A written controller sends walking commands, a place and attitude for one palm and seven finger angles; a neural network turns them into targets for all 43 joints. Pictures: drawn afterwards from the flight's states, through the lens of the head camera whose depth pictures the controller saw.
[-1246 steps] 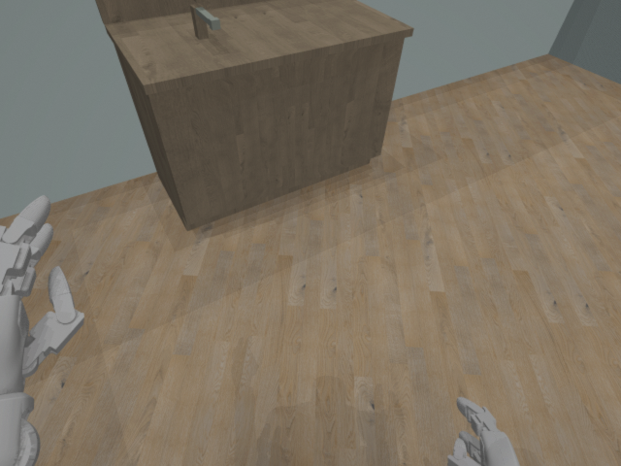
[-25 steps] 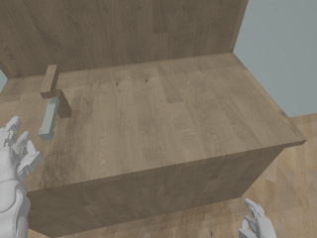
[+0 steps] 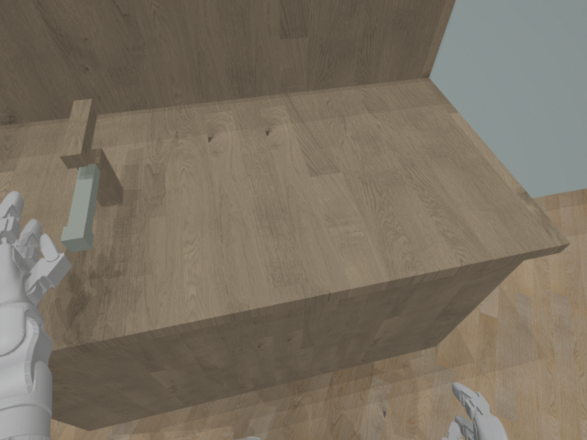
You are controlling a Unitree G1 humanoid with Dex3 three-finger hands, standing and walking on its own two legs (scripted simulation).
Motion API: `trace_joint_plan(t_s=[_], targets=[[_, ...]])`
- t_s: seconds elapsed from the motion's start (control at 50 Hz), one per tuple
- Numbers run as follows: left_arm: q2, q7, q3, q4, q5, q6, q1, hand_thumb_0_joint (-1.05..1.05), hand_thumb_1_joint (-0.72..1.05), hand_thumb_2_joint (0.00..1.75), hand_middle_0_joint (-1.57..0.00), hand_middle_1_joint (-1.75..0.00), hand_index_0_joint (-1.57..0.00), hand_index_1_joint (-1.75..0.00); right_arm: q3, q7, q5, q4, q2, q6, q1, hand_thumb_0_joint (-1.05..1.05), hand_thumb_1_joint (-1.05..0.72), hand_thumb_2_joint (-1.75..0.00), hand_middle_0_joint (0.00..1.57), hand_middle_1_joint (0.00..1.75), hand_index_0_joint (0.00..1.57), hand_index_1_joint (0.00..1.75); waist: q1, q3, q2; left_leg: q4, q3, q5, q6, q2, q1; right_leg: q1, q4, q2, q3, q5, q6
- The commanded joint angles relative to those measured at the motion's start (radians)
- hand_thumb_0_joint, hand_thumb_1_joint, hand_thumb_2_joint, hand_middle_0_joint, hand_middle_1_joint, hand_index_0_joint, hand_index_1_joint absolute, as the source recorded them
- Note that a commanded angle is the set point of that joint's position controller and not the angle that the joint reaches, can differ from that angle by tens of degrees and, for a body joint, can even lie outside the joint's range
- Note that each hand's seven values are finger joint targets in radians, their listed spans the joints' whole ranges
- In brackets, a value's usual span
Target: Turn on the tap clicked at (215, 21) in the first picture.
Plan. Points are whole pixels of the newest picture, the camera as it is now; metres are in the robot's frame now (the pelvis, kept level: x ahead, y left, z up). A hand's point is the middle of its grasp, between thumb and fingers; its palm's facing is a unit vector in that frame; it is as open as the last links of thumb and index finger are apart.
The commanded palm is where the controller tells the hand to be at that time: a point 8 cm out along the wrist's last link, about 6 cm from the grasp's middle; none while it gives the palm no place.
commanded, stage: reach beside the lever's end, fingers flat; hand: left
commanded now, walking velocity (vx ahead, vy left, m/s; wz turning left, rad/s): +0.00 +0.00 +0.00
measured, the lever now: (78, 238) +0.35 +0.33 +0.06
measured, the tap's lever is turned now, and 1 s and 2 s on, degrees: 0 2 21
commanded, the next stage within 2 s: push the lever round in 0.58 s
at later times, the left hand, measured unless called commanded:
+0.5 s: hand (70, 261) +0.31 +0.32 +0.06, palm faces +0.51 -0.85 -0.11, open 7.8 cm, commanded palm +0.27 +0.36 +0.06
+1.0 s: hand (75, 257) +0.32 +0.32 +0.06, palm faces +0.52 -0.85 -0.10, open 7.8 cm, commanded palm +0.28 +0.35 +0.06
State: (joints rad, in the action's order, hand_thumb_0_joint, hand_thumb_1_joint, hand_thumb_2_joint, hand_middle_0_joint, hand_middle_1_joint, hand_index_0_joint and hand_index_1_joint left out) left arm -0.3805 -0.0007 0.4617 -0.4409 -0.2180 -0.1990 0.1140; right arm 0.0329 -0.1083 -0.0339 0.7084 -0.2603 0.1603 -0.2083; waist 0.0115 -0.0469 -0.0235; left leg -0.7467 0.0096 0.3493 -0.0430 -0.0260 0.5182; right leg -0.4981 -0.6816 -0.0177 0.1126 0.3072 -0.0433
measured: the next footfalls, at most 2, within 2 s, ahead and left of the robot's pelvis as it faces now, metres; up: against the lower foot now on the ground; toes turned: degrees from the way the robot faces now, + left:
none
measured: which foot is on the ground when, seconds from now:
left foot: down 0.00-1.00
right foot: down 0.00-1.00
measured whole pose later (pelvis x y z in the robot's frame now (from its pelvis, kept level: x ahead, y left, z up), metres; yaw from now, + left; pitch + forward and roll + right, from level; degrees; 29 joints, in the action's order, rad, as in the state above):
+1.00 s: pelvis +0.00 -0.01 -0.01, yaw +0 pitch +9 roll -2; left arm -0.39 -0.01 0.49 -0.55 -0.21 -0.27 0.17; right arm 0.02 -0.09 -0.03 0.69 -0.28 0.09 -0.24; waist 0.00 -0.07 -0.02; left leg -0.81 0.02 0.38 -0.03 -0.01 0.60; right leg -0.57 -0.74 -0.03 0.12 0.33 -0.06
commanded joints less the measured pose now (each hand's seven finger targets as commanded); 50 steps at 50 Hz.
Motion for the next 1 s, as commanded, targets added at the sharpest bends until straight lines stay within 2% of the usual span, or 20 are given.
trace_joint_plan(t_s=[0.0,0.04,0.16,0.22,0.26,0.28,0.36,0.42,0.54,0.56,0.58,0.6,0.64,0.66,0.76,0.78,0.82,0.92,0.96,0.98], targets=[[-0.299,0.007,0.093,0.178,0.003,-0.096,0.224,0.0,0.9,0.9,-0.15,-0.15,-0.15,-0.15,-0.066,-0.009,0.006,-0.132,-0.16,0.028,0.01,0.0,-0.9,-0.9,0.2,0.3,0.2,0.3,-0.002,-0.264,-0.074,0.114,0.082,-0.226,0.036,0.021,-0.106,0.095,0.063,0.0,-0.065,-0.133,0.011],[-0.298,-0.002,0.101,0.137,-0.006,-0.099,0.222,0.0,0.9,0.9,-0.15,-0.15,-0.15,-0.15,-0.067,-0.006,0.007,-0.132,-0.165,0.02,0.0,0.0,-0.9,-0.9,0.2,0.3,0.2,0.3,-0.002,-0.251,-0.045,0.108,0.081,-0.233,0.036,0.021,-0.088,0.087,0.058,-0.003,-0.063,-0.143,0.012],[-0.325,-0.003,0.117,0.148,0.015,-0.135,0.249,0.0,0.9,0.9,-0.15,-0.15,-0.15,-0.15,-0.077,0.002,0.01,-0.126,-0.168,-0.001,-0.032,0.0,-0.9,-0.9,0.2,0.3,0.2,0.3,0.0,-0.294,-0.097,0.083,0.092,-0.333,0.054,0.031,-0.121,0.067,0.029,-0.007,-0.062,-0.172,0.007],[-0.255,-0.01,0.066,0.19,0.001,-0.15,0.193,0.0,0.9,0.9,-0.15,-0.15,-0.15,-0.15,-0.085,0.013,0.014,-0.135,-0.167,-0.001,-0.041,0.0,-0.9,-0.9,0.2,0.3,0.2,0.3,-0.005,-0.329,-0.084,0.075,0.093,-0.392,0.06,0.037,-0.154,0.064,0.023,-0.011,-0.057,-0.194,0.012],[-0.281,0.0,0.101,0.19,0.004,-0.149,0.143,0.0,0.9,0.9,-0.15,-0.15,-0.15,-0.15,-0.086,0.013,0.01,-0.128,-0.165,-0.007,-0.034,0.0,-0.9,-0.9,0.2,0.3,0.2,0.3,0.012,-0.298,-0.109,0.078,0.093,-0.406,0.063,0.039,-0.143,0.068,0.028,-0.009,-0.061,-0.193,0.01],[-0.256,0.0,0.079,0.199,0.001,-0.148,0.156,0.0,0.9,0.9,-0.15,-0.15,-0.15,-0.15,-0.086,0.015,0.011,-0.13,-0.164,-0.009,-0.04,0.0,-0.9,-0.9,0.2,0.3,0.2,0.3,0.0,-0.299,-0.076,0.081,0.095,-0.39,0.064,0.039,-0.137,0.064,0.025,-0.01,-0.056,-0.187,0.012],[-0.281,0.026,0.103,0.221,0.008,-0.149,0.165,0.0,0.9,0.9,-0.15,-0.15,-0.15,-0.15,-0.083,0.01,0.007,-0.128,-0.162,-0.013,-0.015,0.0,-0.9,-0.9,0.2,0.3,0.2,0.3,0.002,-0.244,-0.082,0.098,0.099,-0.294,0.061,0.039,-0.104,0.049,0.035,-0.009,-0.057,-0.128,0.009],[-0.256,0.034,0.069,0.235,0.01,-0.162,0.214,0.0,0.9,0.9,-0.15,-0.15,-0.15,-0.15,-0.082,0.006,0.011,-0.129,-0.158,-0.01,-0.007,0.0,-0.9,-0.9,0.2,0.3,0.2,0.3,-0.012,-0.264,-0.092,0.101,0.096,-0.234,0.058,0.033,-0.108,0.041,0.035,-0.009,-0.059,-0.098,0.009],[-0.262,0.028,0.064,0.19,0.013,-0.153,0.215,0.0,0.9,0.9,-0.15,-0.15,-0.15,-0.15,-0.073,0.0,0.011,-0.131,-0.159,-0.012,0.001,0.0,-0.9,-0.9,0.2,0.3,0.2,0.3,-0.014,-0.256,-0.085,0.097,0.085,-0.192,0.046,0.025,-0.079,0.054,0.04,-0.005,-0.066,-0.093,0.01],[-0.295,0.032,0.1,0.173,0.017,-0.149,0.222,0.0,0.9,0.9,-0.15,-0.15,-0.15,-0.15,-0.072,-0.002,0.007,-0.124,-0.158,-0.017,0.003,0.0,-0.9,-0.9,0.2,0.3,0.2,0.3,-0.009,-0.243,-0.067,0.096,0.085,-0.186,0.042,0.026,-0.065,0.064,0.044,-0.004,-0.069,-0.094,0.009],[-0.261,0.023,0.065,0.174,0.012,-0.145,0.249,0.0,0.9,0.9,-0.15,-0.15,-0.15,-0.15,-0.069,-0.003,0.008,-0.128,-0.157,-0.018,0.001,0.0,-0.9,-0.9,0.2,0.3,0.2,0.3,-0.021,-0.256,-0.066,0.092,0.079,-0.187,0.038,0.023,-0.068,0.061,0.042,-0.004,-0.069,-0.105,0.012],[-0.301,0.018,0.102,0.151,0.008,-0.141,0.234,0.0,0.9,0.9,-0.15,-0.15,-0.15,-0.15,-0.072,-0.005,0.007,-0.127,-0.161,-0.019,-0.002,0.0,-0.9,-0.9,0.2,0.3,0.2,0.3,-0.012,-0.26,-0.049,0.09,0.076,-0.181,0.033,0.024,-0.055,0.071,0.046,-0.004,-0.074,-0.107,0.012],[-0.283,0.003,0.076,0.151,0.003,-0.137,0.256,0.0,0.9,0.9,-0.15,-0.15,-0.15,-0.15,-0.065,-0.004,0.007,-0.136,-0.158,-0.019,0.001,0.0,-0.9,-0.9,0.2,0.3,0.2,0.3,-0.015,-0.261,-0.073,0.086,0.073,-0.185,0.031,0.02,-0.052,0.071,0.043,-0.002,-0.076,-0.116,0.012],[-0.315,0.009,0.109,0.143,0.012,-0.142,0.259,0.0,0.9,0.9,-0.15,-0.15,-0.15,-0.15,-0.067,-0.005,0.004,-0.127,-0.156,-0.023,-0.002,0.0,-0.9,-0.9,0.2,0.3,0.2,0.3,-0.009,-0.254,-0.08,0.084,0.074,-0.194,0.031,0.024,-0.056,0.074,0.043,-0.003,-0.076,-0.119,0.01],[-0.306,-0.009,0.108,0.113,0.002,-0.141,0.251,0.0,0.9,0.9,-0.15,-0.15,-0.15,-0.15,-0.068,0.0,0.003,-0.131,-0.159,-0.027,-0.008,0.0,-0.9,-0.9,0.2,0.3,0.2,0.3,-0.013,-0.259,-0.052,0.069,0.064,-0.196,0.018,0.02,-0.034,0.084,0.043,-0.002,-0.083,-0.144,0.015],[-0.274,-0.017,0.075,0.113,-0.003,-0.14,0.256,0.0,0.9,0.9,-0.15,-0.15,-0.15,-0.15,-0.067,0.001,0.003,-0.137,-0.159,-0.027,-0.01,0.0,-0.9,-0.9,0.2,0.3,0.2,0.3,-0.02,-0.264,-0.051,0.067,0.061,-0.192,0.016,0.018,-0.031,0.082,0.041,-0.001,-0.085,-0.147,0.016],[-0.309,-0.023,0.095,0.105,-0.006,-0.137,0.279,0.0,0.9,0.9,-0.15,-0.15,-0.15,-0.15,-0.067,0.0,0.003,-0.138,-0.165,-0.027,-0.009,0.0,-0.9,-0.9,0.2,0.3,0.2,0.3,-0.019,-0.265,-0.053,0.064,0.06,-0.163,0.012,0.016,-0.009,0.081,0.042,0.002,-0.091,-0.125,0.017],[-0.294,-0.011,0.066,0.122,0.004,-0.146,0.323,0.0,0.9,0.9,-0.15,-0.15,-0.15,-0.15,-0.066,0.001,0.005,-0.136,-0.163,-0.028,-0.013,0.0,-0.9,-0.9,0.2,0.3,0.2,0.3,-0.032,-0.282,-0.067,0.059,0.059,-0.153,0.007,0.015,-0.014,0.081,0.043,0.004,-0.099,-0.119,0.02],[-0.334,0.001,0.102,0.107,0.015,-0.149,0.321,0.0,0.9,0.9,-0.15,-0.15,-0.15,-0.15,-0.067,-0.001,0.004,-0.123,-0.164,-0.034,-0.013,0.0,-0.9,-0.9,0.2,0.3,0.2,0.3,-0.024,-0.271,-0.078,0.058,0.062,-0.146,0.007,0.018,-0.004,0.085,0.044,0.003,-0.102,-0.108,0.017],[-0.292,0.0,0.064,0.119,0.014,-0.151,0.333,0.0,0.9,0.9,-0.15,-0.15,-0.15,-0.15,-0.067,0.0,0.005,-0.131,-0.159,-0.034,-0.014,0.0,-0.9,-0.9,0.2,0.3,0.2,0.3,-0.031,-0.283,-0.081,0.061,0.06,-0.146,0.007,0.017,-0.013,0.084,0.043,0.005,-0.1,-0.11,0.018]])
